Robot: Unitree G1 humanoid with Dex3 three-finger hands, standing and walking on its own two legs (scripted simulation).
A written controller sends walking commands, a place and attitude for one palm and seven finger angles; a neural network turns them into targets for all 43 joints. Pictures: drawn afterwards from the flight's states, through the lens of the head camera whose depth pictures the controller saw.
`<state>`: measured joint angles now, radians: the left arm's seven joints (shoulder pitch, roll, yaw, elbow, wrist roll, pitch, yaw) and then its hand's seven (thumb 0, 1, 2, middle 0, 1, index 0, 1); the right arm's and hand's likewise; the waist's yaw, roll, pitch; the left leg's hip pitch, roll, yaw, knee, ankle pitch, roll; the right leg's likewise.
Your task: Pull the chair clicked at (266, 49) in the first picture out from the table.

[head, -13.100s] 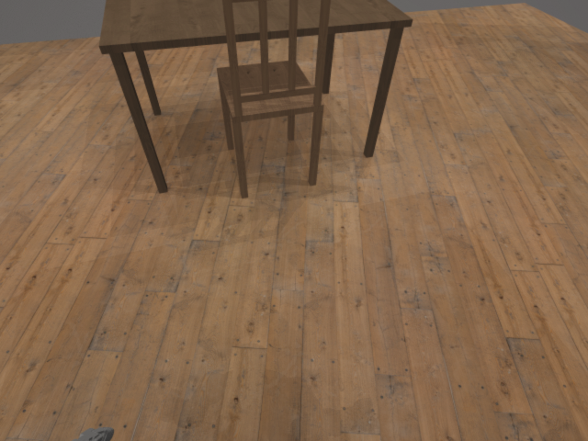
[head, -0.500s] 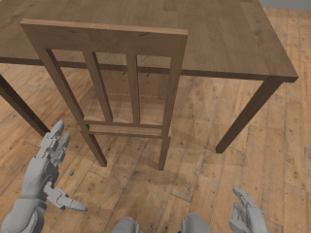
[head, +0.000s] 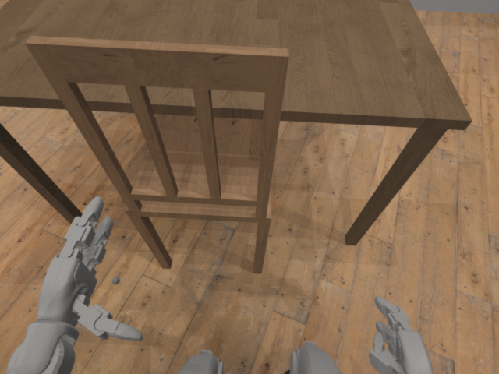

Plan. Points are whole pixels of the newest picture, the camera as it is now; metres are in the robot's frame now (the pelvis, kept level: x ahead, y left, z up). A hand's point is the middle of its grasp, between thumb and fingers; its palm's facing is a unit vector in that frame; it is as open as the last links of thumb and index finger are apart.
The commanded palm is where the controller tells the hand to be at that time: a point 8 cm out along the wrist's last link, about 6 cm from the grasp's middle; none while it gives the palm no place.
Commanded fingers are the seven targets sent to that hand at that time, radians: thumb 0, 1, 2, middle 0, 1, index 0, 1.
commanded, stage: aim the fingers beside a spindle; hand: left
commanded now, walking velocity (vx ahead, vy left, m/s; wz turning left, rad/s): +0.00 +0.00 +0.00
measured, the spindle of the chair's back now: (157, 149) +0.51 +0.21 +0.01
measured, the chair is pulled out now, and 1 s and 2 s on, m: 0.00 0.00 0.00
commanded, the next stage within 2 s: none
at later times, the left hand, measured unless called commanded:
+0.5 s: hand (130, 258) +0.28 +0.20 +0.02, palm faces -0.02 -1.00 -0.06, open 16.9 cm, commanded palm +0.26 +0.25 +0.03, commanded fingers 0.00 -0.50 0.30 -0.06 -0.08 -0.06 -0.08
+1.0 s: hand (149, 234) +0.33 +0.19 +0.00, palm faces -0.02 -1.00 -0.06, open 16.9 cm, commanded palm +0.31 +0.24 +0.01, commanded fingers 0.00 -0.50 0.30 -0.06 -0.08 -0.06 -0.08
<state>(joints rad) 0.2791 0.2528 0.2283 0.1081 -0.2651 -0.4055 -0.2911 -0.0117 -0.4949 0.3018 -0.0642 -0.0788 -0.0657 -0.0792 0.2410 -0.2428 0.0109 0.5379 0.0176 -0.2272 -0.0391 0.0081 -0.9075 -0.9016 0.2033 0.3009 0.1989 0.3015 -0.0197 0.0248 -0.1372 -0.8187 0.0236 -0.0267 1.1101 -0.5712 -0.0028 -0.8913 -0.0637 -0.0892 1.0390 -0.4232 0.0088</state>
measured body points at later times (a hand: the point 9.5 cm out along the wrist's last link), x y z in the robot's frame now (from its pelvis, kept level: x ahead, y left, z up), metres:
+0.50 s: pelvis +0.00 +0.00 -0.01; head +0.08 +0.01 +0.43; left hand +0.28 +0.25 +0.03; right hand +0.16 -0.25 -0.09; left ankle -0.02 +0.12 -0.66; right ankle +0.04 -0.13 -0.66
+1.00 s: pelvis -0.01 +0.00 -0.02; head +0.10 +0.01 +0.42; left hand +0.33 +0.24 +0.01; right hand +0.14 -0.25 -0.12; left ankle -0.02 +0.12 -0.66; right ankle +0.04 -0.13 -0.66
